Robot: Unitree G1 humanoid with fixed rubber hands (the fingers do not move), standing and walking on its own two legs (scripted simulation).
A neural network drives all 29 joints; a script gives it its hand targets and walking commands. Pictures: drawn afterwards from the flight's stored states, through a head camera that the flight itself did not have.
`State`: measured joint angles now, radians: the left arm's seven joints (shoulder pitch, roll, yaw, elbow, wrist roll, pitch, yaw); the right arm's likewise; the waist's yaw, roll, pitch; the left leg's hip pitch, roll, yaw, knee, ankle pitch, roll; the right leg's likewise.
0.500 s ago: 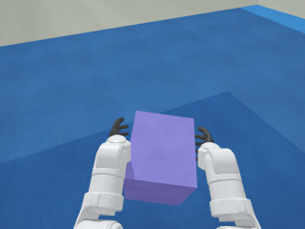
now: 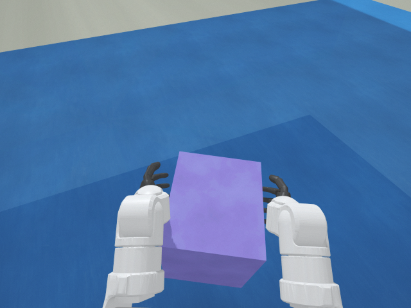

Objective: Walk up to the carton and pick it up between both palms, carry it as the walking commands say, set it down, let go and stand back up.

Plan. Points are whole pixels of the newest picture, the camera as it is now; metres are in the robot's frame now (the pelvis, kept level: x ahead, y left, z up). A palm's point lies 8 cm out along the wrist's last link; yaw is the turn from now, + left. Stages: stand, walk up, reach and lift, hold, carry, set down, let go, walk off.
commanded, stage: carry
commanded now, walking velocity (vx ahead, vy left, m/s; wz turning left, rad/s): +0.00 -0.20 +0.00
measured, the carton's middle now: (211, 221) +0.32 +0.00 +0.00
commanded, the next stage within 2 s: none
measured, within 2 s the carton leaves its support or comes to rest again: neither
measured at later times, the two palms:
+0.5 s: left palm (159, 205) +0.30 +0.10 +0.10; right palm (294, 214) +0.29 -0.15 +0.08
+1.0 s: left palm (190, 221) +0.26 +0.04 +0.10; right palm (331, 222) +0.27 -0.20 +0.08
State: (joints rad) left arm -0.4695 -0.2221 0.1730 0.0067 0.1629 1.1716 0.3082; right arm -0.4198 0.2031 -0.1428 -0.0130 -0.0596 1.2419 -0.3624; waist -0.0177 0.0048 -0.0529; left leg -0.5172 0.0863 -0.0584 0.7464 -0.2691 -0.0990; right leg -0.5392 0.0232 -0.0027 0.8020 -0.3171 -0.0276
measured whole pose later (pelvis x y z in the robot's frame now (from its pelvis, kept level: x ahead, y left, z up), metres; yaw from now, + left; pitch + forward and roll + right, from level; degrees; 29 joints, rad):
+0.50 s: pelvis -0.02 -0.03 +0.00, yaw +2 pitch +3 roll +0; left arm -0.51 -0.24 0.18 0.04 0.17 1.17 0.34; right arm -0.45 0.19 -0.17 0.02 -0.08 1.23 -0.31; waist -0.02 0.01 -0.05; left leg -0.50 0.09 0.05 0.77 -0.30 -0.03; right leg -0.54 0.00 -0.13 0.74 -0.26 -0.07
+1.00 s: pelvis -0.05 -0.10 +0.01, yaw +2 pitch +3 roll +0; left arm -0.50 -0.23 0.19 0.00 0.12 1.15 0.36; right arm -0.46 0.20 -0.16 -0.01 -0.14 1.23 -0.29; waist 0.03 0.02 -0.02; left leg -0.48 0.13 0.08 0.81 -0.47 -0.05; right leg -0.51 0.03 -0.22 0.65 -0.20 -0.15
